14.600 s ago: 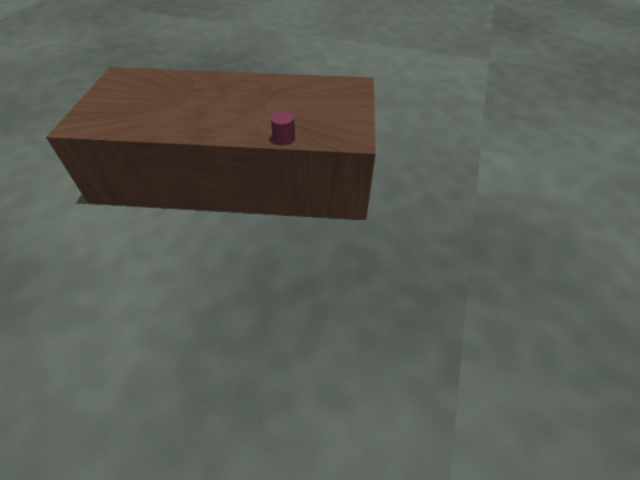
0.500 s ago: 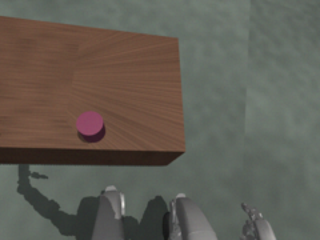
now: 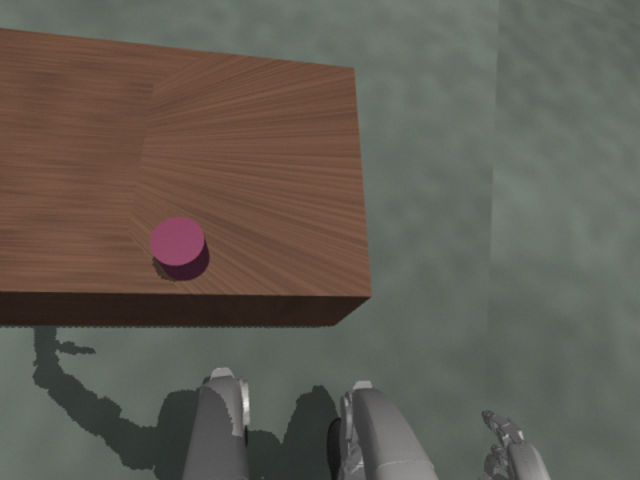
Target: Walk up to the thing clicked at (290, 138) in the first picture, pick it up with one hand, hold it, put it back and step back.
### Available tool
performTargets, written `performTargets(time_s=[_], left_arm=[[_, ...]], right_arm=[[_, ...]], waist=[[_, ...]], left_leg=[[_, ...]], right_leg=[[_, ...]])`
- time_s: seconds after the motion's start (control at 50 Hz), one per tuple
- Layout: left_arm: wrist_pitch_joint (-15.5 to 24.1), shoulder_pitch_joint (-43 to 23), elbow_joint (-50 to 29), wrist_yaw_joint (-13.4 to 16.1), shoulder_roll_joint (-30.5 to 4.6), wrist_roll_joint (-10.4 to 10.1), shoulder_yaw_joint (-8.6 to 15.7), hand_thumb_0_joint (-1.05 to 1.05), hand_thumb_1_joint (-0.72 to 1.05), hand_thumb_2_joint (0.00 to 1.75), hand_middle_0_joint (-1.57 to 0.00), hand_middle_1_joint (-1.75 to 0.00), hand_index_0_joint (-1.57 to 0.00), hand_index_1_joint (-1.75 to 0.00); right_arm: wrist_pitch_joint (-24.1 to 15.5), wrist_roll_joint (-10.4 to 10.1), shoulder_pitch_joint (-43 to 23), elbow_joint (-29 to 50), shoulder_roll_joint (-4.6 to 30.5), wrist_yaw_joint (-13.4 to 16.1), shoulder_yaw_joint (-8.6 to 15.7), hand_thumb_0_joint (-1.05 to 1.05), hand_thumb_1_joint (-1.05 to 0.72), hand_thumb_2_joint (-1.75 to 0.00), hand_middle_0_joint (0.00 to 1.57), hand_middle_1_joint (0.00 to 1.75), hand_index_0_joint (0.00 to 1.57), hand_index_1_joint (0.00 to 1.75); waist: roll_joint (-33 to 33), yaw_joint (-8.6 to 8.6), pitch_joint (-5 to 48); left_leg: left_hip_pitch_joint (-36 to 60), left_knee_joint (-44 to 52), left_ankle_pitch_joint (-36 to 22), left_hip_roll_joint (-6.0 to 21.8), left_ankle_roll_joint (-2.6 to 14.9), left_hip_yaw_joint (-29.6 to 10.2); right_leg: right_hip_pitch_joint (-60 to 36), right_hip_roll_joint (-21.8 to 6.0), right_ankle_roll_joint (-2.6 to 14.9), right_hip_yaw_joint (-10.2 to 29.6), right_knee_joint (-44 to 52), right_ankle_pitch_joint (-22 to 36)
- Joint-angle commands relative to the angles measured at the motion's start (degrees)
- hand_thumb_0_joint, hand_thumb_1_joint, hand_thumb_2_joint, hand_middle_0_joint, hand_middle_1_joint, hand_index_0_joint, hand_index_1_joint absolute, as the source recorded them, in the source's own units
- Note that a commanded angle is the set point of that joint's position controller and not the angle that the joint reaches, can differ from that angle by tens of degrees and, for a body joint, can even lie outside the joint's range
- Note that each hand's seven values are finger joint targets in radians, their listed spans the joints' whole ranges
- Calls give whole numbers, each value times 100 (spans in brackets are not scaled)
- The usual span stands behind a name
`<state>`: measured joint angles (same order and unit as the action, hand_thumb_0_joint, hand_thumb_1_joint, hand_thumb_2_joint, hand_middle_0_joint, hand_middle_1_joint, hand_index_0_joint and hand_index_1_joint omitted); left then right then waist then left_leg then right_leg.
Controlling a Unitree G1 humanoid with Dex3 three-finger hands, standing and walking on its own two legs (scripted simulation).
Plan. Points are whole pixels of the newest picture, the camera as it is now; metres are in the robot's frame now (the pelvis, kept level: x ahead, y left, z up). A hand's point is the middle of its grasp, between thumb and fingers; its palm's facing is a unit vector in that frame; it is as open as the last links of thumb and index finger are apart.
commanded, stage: go down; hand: left
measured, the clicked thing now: (181, 250) +0.45 +0.20 -0.25
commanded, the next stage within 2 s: approach in 0.42 s
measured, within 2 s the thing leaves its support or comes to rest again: neither
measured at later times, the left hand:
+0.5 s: hand out of the picture +0.39 +0.42 +0.06, palm faces +0.24 -0.97 +0.01, open 17.1 cm
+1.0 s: hand (62, 249) +0.41 +0.34 -0.14, palm faces +0.15 -0.99 +0.06, open 17.7 cm
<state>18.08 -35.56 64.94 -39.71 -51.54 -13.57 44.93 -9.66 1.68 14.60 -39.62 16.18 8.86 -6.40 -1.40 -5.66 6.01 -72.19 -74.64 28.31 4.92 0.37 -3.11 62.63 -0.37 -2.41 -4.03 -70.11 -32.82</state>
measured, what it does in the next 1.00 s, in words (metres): lowers itself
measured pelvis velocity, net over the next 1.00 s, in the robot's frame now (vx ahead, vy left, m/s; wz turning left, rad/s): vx -0.03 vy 0.00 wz -0.05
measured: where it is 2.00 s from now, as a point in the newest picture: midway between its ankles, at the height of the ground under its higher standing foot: (288, 474)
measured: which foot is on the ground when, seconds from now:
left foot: down 0.00-1.00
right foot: down 0.00-1.00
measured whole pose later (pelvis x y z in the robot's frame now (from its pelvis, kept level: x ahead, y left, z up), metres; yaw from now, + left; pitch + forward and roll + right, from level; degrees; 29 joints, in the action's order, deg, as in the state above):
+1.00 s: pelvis -0.03 +0.00 -0.12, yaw -3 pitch +34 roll -8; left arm 31.5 -40.0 67.4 -37.0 -43.2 -12.1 42.9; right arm -10.3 5.7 8.6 -39.5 16.6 4.8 -6.0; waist -2.9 -7.8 7.9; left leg -100.4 -99.9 34.1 4.9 0.2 -5.3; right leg 90.3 -0.1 -2.0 -3.9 -97.2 -40.9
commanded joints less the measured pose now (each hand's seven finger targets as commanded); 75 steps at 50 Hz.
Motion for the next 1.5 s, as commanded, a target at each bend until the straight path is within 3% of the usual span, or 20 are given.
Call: performTargets(time_s=[0.0, 0.08, 0.16, 0.26, 0.3, 0.4, 0.48, 0.54, 0.64, 0.72, 0.8, 0.94, 1.02, 1.1, 1.16, 1.22, 1.34, 1.42, 1.44, 1.48], left_arm=[[462, -1273, -1066, -61, -2011, -258, 233, 0, -43, 2, -4, -5, -5, -3], [605, -1547, -1315, -62, -2195, -209, 304, 0, -46, 3, -4, -5, -4, -4], [651, -1851, -1747, -93, -2550, -153, 417, 0, -41, 4, -4, -5, -4, -4], [424, -1636, -1512, -79, -2558, -128, 457, 0, -41, 5, -3, -5, -4, -4], [331, -1497, -1484, -71, -2550, -119, 429, 0, -42, 3, -4, -5, -5, -4], [194, -788, -885, -94, -2178, -191, 384, 0, -45, 2, -4, -5, -5, -4], [348, -974, -982, -121, -1952, -296, 291, 0, -46, 1, -4, -5, -5, -3], [489, -1125, -1003, -123, -1714, -358, 202, 0, -60, 0, -4, -5, -7, -3], [714, -1361, -758, -118, -1336, -215, -152, 0, -61, 0, -4, -6, -6, -4], [1054, -1484, -633, -49, -1319, -251, -71, 0, -61, 0, -3, -7, -6, -5], [1422, -1580, -588, 10, -1161, -172, -191, 0, -61, 1, -2, -8, -4, -6], [1880, -2006, -1156, 284, -1422, -23, 122, 0, -61, 5, -2, -9, -3, -7], [1859, -2060, -960, 434, -780, 145, -240, 0, -61, 5, -2, -10, -4, -9], [1856, -2317, -898, 681, -235, 136, -507, 0, -61, 4, -2, -10, -4, -9], [1894, -2574, -855, 943, -331, 217, -485, 0, -61, 0, -2, -9, -6, -6], [1947, -2752, -1056, 1329, -407, 336, -451, 0, -61, 0, -3, -9, -7, -5], [1854, -2862, -1597, 2116, -376, 533, -405, 0, -61, 1, -2, -9, -6, -6], [1694, -2923, -1817, 2325, 108, 646, -868, 0, -61, 2, -3, -9, -6, -6], [1648, -2785, -1824, 2361, 0, 643, -796, 0, -61, 0, -3, -9, -6, -5], [1592, -2690, -1773, 2330, 310, 529, -982, 0, -61, 0, -3, -8, -7, -4]], right_arm=[[-174, -7, 589, 319, 1228, 87, 451, 0, -92, -90, 20, 30, 20, 30], [-173, 14, 672, 259, 1254, 99, 489, 0, -93, -90, 20, 30, 20, 30], [-156, 55, 716, 200, 1323, 115, 519, 0, -93, -90, 20, 30, 20, 30], [-125, 47, 702, 189, 1289, 151, 464, 0, -93, -90, 20, 30, 20, 30], [-103, 28, 640, 236, 1253, 147, 453, 0, -93, -90, 20, 30, 20, 30], [-96, -17, 570, 314, 1192, 123, 401, 0, -93, -90, 20, 30, 20, 30], [-144, -32, 558, 320, 1242, 97, 468, 0, -92, -90, 20, 30, 20, 30], [-171, -9, 619, 278, 1243, 67, 479, 0, -88, -89, 20, 30, 20, 30], [-193, 55, 562, 193, 1254, 41, 527, 0, -88, -89, 20, 30, 20, 30], [-212, 121, 506, 154, 1214, -48, 468, 0, -89, -89, 20, 30, 20, 30], [-216, 244, 397, 180, 1205, -158, 442, 0, -89, -89, 20, 30, 20, 30], [-126, 443, 316, 188, 1304, -362, 484, 0, -91, -90, 20, 30, 20, 30], [-58, 516, 264, 141, 1286, -442, 561, 0, -92, -90, 20, 30, 20, 30], [23, 515, 253, 121, 1267, -548, 596, 0, -93, -90, 20, 30, 20, 30], [77, 517, 222, 122, 1251, -596, 572, 0, -91, -89, 20, 30, 20, 30], [173, 527, 179, 247, 1173, -659, 548, 0, -92, -90, 20, 30, 20, 30], [458, 502, 155, 344, 1079, -786, 582, 0, -92, -90, 20, 30, 20, 30], [631, 428, 170, 331, 1074, -822, 685, 0, -92, -90, 20, 30, 20, 30], [669, 395, 174, 329, 1092, -826, 701, 0, -92, -90, 20, 30, 20, 30], [709, 344, 176, 323, 1062, -830, 702, 0, -93, -90, 20, 30, 20, 30]], waist=[[1204, 208, 2401], [1257, 196, 2743], [1948, 272, 3306], [1895, 268, 3183], [1816, 372, 2989], [1268, 327, 2497], [1186, 218, 2383], [1018, 124, 2552], [1170, 27, 2432], [1224, 45, 2615], [1589, 93, 2961], [2252, 244, 4189], [2175, 70, 4176], [1915, -73, 3973], [1629, -115, 3710], [1454, 14, 3784], [1492, 204, 4271], [1436, -12, 4083], [1380, 53, 4050], [1004, -80, 4013]], left_leg=[[2976, 856, -1562, -200, -3, -284], [3071, 766, -1575, -234, 14, -262], [3852, 792, -1971, -193, -98, -357], [3798, 810, -2183, -218, -95, -316], [3586, 845, -2069, -247, -61, -259], [3060, 778, -2109, -249, 19, -229], [3053, 754, -1997, -207, 3, -268], [3111, 637, -2211, -198, 23, -313], [2778, 385, -1673, -193, -5, -342], [2122, -195, -1519, -228, 17, -346], [1878, -777, -1641, -166, -25, -400], [1930, -1608, -2240, -45, -122, -557], [1433, -1960, -1807, -20, -116, -547], [548, -2315, -825, -5, -89, -535], [-219, -2640, -120, -32, -42, -424], [-675, -2837, 326, -55, -34, -284], [-1068, -3079, 382, -76, -54, -46], [-1274, -3070, 703, -65, -50, -68], [-1332, -3064, 697, -65, -42, -79], [-1657, -3266, 416, -61, 18, -23]], right_leg=[[122, 196, 341, 20, 726, 1185], [59, 182, 347, 70, 697, 1225], [299, 176, 377, 8, 578, 1219], [167, 207, 387, -33, 640, 1361], [30, 208, 386, 22, 731, 1343], [-108, 220, 343, -2, 769, 1555], [132, 225, 338, -18, 698, 1435], [184, 201, 321, -13, 627, 1599], [867, 177, 364, 15, 309, 1159], [1365, 157, 402, 16, -248, 1036], [2108, 150, 443, 0, -944, 913], [2930, 149, 489, -74, -2140, 1011], [3390, 175, 510, -103, -2534, 815], [3823, 179, 499, -127, -2918, 421], [4023, 196, 474, -112, -3095, 111], [3974, 231, 457, -91, -3169, -197], [3589, 279, 422, -18, -3203, -261], [3669, 286, 436, -28, -3201, -425], [3638, 291, 435, -37, -3209, -410], [3361, 305, 377, 53, -3110, -148]])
